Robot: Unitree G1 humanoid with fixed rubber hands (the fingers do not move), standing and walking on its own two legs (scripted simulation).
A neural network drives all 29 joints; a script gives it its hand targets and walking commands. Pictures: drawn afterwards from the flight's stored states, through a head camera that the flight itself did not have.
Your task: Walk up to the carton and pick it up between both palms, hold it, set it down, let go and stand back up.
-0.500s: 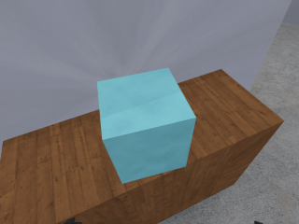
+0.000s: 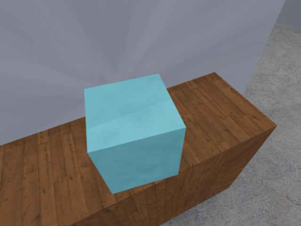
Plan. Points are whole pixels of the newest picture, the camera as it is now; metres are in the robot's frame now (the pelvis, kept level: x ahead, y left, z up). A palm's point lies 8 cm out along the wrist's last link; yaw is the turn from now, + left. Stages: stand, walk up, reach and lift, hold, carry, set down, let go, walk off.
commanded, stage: walk up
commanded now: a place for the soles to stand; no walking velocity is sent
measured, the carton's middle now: (135, 135) +0.37 +0.07 +0.03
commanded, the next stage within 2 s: reach and lift in 1.32 s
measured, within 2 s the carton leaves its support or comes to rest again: neither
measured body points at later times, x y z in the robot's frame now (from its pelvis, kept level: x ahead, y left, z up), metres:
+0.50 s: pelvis +0.00 -0.01 -0.01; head +0.01 -0.01 +0.44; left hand +0.11 +0.26 -0.11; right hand +0.06 -0.30 -0.12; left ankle -0.04 +0.15 -0.73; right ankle +0.05 -0.09 -0.73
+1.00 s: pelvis -0.01 -0.03 +0.00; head +0.01 -0.02 +0.45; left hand +0.08 +0.25 -0.11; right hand +0.10 -0.29 -0.11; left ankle -0.03 +0.10 -0.73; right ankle +0.05 -0.09 -0.73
